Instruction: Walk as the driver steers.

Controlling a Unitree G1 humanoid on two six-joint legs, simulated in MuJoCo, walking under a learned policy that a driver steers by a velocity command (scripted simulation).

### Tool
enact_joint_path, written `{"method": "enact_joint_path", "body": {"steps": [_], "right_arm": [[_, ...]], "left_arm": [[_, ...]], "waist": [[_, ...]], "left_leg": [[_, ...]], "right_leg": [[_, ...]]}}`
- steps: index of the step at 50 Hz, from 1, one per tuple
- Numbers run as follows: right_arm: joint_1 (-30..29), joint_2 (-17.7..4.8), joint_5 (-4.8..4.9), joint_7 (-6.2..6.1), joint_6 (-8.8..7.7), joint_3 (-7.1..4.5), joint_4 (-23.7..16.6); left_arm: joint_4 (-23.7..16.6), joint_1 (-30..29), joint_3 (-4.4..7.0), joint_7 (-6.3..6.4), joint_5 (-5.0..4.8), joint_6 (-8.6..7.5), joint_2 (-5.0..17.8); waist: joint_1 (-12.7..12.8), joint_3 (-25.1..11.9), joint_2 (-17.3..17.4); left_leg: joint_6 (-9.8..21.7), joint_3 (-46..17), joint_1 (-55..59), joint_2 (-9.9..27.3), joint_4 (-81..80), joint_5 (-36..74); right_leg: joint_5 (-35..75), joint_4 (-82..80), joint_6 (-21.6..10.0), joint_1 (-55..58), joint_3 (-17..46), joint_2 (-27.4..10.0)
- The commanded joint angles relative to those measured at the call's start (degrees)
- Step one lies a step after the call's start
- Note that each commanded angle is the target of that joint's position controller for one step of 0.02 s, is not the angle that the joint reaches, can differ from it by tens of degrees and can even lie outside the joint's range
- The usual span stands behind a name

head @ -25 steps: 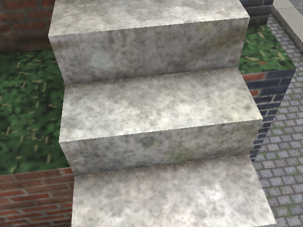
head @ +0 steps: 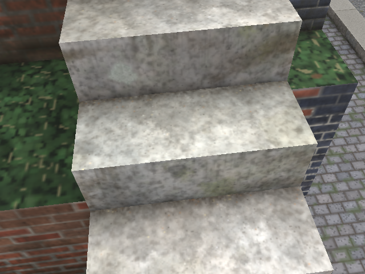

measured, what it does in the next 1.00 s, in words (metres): stands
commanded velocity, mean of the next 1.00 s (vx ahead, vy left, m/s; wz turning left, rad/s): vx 0.50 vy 0.00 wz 0.00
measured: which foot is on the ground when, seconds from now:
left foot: down 0.00-1.00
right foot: down 0.00-1.00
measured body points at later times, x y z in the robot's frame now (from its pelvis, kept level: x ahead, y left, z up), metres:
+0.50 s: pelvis +0.00 +0.00 +0.00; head +0.02 -0.01 +0.45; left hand +0.06 +0.26 -0.14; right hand +0.06 -0.23 -0.16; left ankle -0.08 +0.11 -0.75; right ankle -0.05 -0.13 -0.75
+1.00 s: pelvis +0.00 +0.00 +0.00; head +0.02 -0.01 +0.45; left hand +0.06 +0.26 -0.14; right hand +0.07 -0.23 -0.15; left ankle -0.08 +0.11 -0.75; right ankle -0.05 -0.13 -0.75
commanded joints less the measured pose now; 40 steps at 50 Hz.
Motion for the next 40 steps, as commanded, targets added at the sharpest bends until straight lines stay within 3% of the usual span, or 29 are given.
{"method": "enact_joint_path", "body": {"steps": [1, 4, 5, 7, 8, 9, 11, 12, 13, 14, 15, 17, 21, 26, 27, 28, 30, 31, 40], "right_arm": [[1.47, -4.56, 0.01, -0.09, -0.49, -0.68, -1.61], [1.34, -4.78, 0.08, -0.16, -0.47, -0.85, -1.74], [1.39, -4.5, -0.02, -0.09, -0.48, -0.67, -1.62], [1.34, -4.91, 0.08, -0.14, -0.49, -0.9, -1.78], [1.4, -4.61, 0.01, -0.08, -0.48, -0.7, -1.64], [1.28, -4.89, 0.09, -0.14, -0.47, -0.89, -1.76], [1.03, -5.09, -0.03, -0.13, -0.53, -1.03, -1.88], [1.02, -5.5, 0.12, -0.23, -0.56, -1.21, -1.99], [1.13, -4.32, 0.0, -0.09, -0.49, -0.66, -1.63], [0.89, -5.32, 0.08, -0.23, -0.52, -1.2, -1.9], [1.31, -4.76, 0.13, -0.21, -0.47, -0.86, -1.66], [1.19, -4.28, -0.09, -0.11, -0.43, -0.67, -1.55], [0.82, -5.5, 0.0, -0.06, -0.53, -1.17, -1.96], [0.66, -5.01, -0.08, -0.03, -0.55, -1.16, -1.82], [0.73, -5.45, 0.05, -0.13, -0.52, -1.34, -1.87], [0.72, -5.14, -0.04, -0.06, -0.51, -1.16, -1.71], [0.57, -5.38, 0.02, -0.14, -0.49, -1.35, -1.85], [0.57, -5.12, -0.08, -0.07, -0.48, -1.17, -1.72], [0.14, -5.27, -0.12, 0.06, -0.51, -1.29, -1.86]], "left_arm": [[-1.55, 1.04, 1.04, 0.16, 0.05, -0.41, 6.27], [-1.38, 1.1, 1.01, 0.2, 0.03, -0.27, 6.75], [-1.6, 0.92, 1.04, 0.15, 0.03, -0.41, 6.31], [-1.36, 1.02, 1.03, 0.2, 0.02, -0.28, 6.84], [-1.54, 0.98, 1.05, 0.15, 0.05, -0.41, 6.3], [-1.38, 1.06, 1.01, 0.19, 0.03, -0.27, 6.78], [-1.57, 0.56, 1.08, 0.53, -0.26, -0.42, 7.03], [-1.51, 0.53, 1.01, 0.69, -0.17, -0.24, 7.26], [-1.67, 0.81, 0.99, 0.33, 0.11, -0.39, 6.18], [-1.49, 0.64, 0.96, 0.64, -0.12, -0.22, 7.13], [-1.54, 0.98, 0.94, 0.36, 0.16, -0.2, 6.37], [-1.69, 0.92, 0.99, 0.17, 0.02, -0.38, 6.26], [-1.61, 0.44, 1.07, 0.54, -0.23, -0.42, 7.16], [-1.71, 0.29, 0.99, 0.76, -0.16, -0.41, 6.86], [-1.57, 0.48, 0.92, 0.8, -0.07, -0.22, 7.06], [-1.81, 0.37, 0.94, 0.75, -0.11, -0.34, 6.54], [-1.67, 0.37, 0.9, 0.79, -0.1, -0.2, 7.1], [-1.89, 0.27, 0.93, 0.74, -0.13, -0.33, 6.6], [-1.93, -0.14, 0.93, 0.74, -0.15, -0.38, 7.07]], "waist": [[0.14, -1.47, -0.32], [-0.17, -1.55, -1.66], [0.13, -1.43, -0.07], [-0.23, -1.52, -1.88], [0.14, -1.5, -0.33], [-0.18, -1.55, -1.67], [-0.4, -2.09, -0.34], [-0.66, -2.42, -1.87], [0.24, -1.38, -0.26], [-0.6, -1.99, -1.55], [-0.08, -1.56, -1.51], [0.19, -1.03, 0.45], [-0.43, -2.14, -0.88], [-0.36, -1.65, -1.03], [-0.61, -1.9, -2.38], [-0.25, -1.8, -0.55], [-0.58, -1.89, -2.13], [-0.23, -1.78, -0.4], [-0.34, -1.81, -1.03]], "left_leg": [[2.7, -4.22, -3.87, 7.19, 0.09, 20.83], [2.63, -4.28, -2.95, 7.4, 0.15, 21.83], [2.65, -4.23, -3.92, 7.18, 0.11, 20.9], [2.64, -4.32, -3.06, 7.42, 0.11, 21.87], [2.69, -4.27, -3.89, 7.18, 0.12, 20.82], [2.63, -4.31, -2.98, 7.38, 0.15, 21.85], [2.79, -4.38, -3.46, 7.4, 0.17, 21.12], [2.62, -4.55, -2.48, 7.71, 0.29, 22.45], [2.61, -4.36, -4.09, 7.16, 0.14, 20.88], [2.63, -4.43, -2.64, 7.64, 0.35, 22.53], [2.48, -4.41, -3.09, 7.43, 0.36, 22.16], [2.55, -4.21, -4.32, 7.11, 0.2, 20.95], [2.86, -4.47, -3.72, 7.41, 0.07, 20.78], [2.8, -4.58, -4.06, 7.38, 0.11, 21.12], [2.68, -4.66, -3.0, 7.64, 0.28, 22.35], [2.71, -4.6, -3.9, 7.38, 0.26, 21.43], [2.61, -4.66, -3.11, 7.63, 0.31, 22.4], [2.67, -4.61, -4.0, 7.38, 0.26, 21.43], [2.76, -4.73, -4.13, 7.35, 0.05, 21.08]], "right_leg": [[20.98, 1.73, -4.6, 4.33, 5.49, -7.26], [21.46, 2.28, -4.57, 3.29, 5.01, -6.57], [21.02, 1.74, -4.61, 4.3, 5.56, -7.26], [21.66, 2.35, -4.56, 3.36, 5.01, -6.53], [20.99, 1.73, -4.58, 4.33, 5.53, -7.25], [21.53, 2.31, -4.55, 3.29, 5.06, -6.57], [20.97, 2.23, -4.74, 4.19, 5.96, -7.31], [21.45, 2.74, -4.74, 3.29, 5.33, -6.63], [20.72, 1.65, -4.58, 4.26, 5.54, -7.29], [21.37, 2.67, -4.73, 3.0, 5.42, -6.64], [21.43, 2.13, -4.59, 3.27, 5.02, -6.62], [20.92, 1.67, -4.59, 4.19, 5.7, -7.28], [21.23, 2.29, -4.69, 4.46, 6.05, -7.3], [21.02, 2.19, -4.69, 4.2, 5.97, -7.33], [21.51, 2.66, -4.67, 3.21, 5.38, -6.65], [20.86, 2.07, -4.71, 4.16, 5.95, -7.35], [21.52, 2.65, -4.68, 3.28, 5.43, -6.65], [20.82, 2.09, -4.71, 4.19, 5.97, -7.35], [21.05, 2.23, -4.65, 4.34, 6.07, -7.36]]}}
